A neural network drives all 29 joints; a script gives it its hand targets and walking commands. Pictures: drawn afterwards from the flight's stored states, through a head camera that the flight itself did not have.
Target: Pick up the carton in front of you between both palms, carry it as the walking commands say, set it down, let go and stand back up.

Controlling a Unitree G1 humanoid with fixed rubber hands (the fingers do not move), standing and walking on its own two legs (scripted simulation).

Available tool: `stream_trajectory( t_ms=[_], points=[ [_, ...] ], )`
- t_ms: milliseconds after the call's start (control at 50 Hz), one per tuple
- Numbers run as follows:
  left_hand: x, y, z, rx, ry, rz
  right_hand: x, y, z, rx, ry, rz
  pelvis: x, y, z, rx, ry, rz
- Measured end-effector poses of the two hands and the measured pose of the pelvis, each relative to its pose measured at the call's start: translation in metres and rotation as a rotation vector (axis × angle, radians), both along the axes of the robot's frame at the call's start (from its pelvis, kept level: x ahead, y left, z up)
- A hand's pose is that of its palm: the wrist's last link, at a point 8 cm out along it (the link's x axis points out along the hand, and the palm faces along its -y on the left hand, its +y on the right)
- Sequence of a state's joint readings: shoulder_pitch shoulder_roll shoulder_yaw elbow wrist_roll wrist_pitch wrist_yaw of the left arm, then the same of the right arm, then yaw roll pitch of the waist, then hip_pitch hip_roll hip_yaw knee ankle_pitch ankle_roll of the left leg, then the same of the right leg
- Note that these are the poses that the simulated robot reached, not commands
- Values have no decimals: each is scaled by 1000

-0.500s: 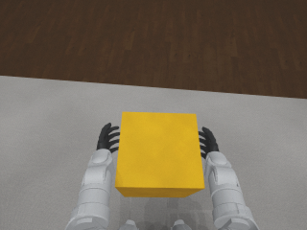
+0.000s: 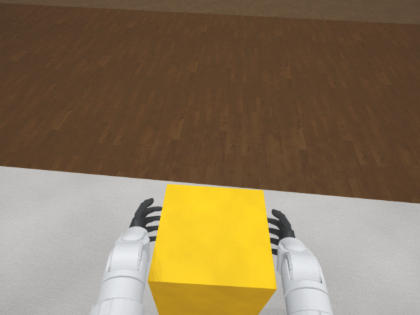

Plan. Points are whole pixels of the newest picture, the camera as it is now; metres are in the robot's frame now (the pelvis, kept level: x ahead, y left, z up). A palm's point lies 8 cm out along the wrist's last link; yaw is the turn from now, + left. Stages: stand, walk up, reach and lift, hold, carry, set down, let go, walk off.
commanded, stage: reach and lift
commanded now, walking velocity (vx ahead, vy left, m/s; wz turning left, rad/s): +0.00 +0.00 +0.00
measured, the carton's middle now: (210, 256) +0.30 +0.00 -0.06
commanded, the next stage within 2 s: hold in 0.90 s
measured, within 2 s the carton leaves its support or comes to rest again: neither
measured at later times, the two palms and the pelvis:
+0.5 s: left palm (139, 230) +0.30 +0.15 +0.04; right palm (287, 239) +0.29 -0.15 +0.03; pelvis +0.00 -0.01 +0.00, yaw +0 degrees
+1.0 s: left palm (136, 225) +0.29 +0.15 +0.05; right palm (288, 236) +0.29 -0.15 +0.05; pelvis +0.01 +0.00 +0.01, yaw +0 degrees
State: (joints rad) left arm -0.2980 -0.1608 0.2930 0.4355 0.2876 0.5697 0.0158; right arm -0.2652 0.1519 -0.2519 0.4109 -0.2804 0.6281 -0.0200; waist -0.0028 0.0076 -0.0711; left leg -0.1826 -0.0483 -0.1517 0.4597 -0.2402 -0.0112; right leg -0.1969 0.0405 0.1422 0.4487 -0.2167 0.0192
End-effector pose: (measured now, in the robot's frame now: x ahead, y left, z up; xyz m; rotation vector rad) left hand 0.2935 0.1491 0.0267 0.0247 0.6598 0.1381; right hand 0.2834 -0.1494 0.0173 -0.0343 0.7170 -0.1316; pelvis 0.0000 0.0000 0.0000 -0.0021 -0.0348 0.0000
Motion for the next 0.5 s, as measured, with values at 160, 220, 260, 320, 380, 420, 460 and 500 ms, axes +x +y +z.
stream_trajectory(
  t_ms=[160,220,260,320,380,420,460,500],
  points=[
    [-3,-1,1,-4,1,10,-1,-1,1,7,-1,-1,-10,-2,-2,1,-19,1],
    [-2,-2,3,-5,-6,14,1,-2,3,8,-8,-1,-11,-3,-1,2,-20,2],
    [-1,-2,4,-5,-9,15,2,-2,4,8,-11,-1,-11,-4,-1,2,-21,3],
    [0,-2,6,-2,-10,14,3,-2,6,6,-12,1,-9,-5,0,2,-23,4],
    [1,-2,7,2,-8,12,5,-3,7,2,-11,5,-7,-6,1,1,-24,5],
    [2,-2,8,4,-7,10,6,-2,8,0,-10,7,-5,-6,2,1,-25,6],
    [3,-2,8,6,-6,9,6,-2,9,-3,-10,9,-3,-6,2,1,-26,6],
    [3,-2,9,8,-4,8,7,-2,10,-5,-9,11,-1,-6,3,1,-26,6]
  ],
)
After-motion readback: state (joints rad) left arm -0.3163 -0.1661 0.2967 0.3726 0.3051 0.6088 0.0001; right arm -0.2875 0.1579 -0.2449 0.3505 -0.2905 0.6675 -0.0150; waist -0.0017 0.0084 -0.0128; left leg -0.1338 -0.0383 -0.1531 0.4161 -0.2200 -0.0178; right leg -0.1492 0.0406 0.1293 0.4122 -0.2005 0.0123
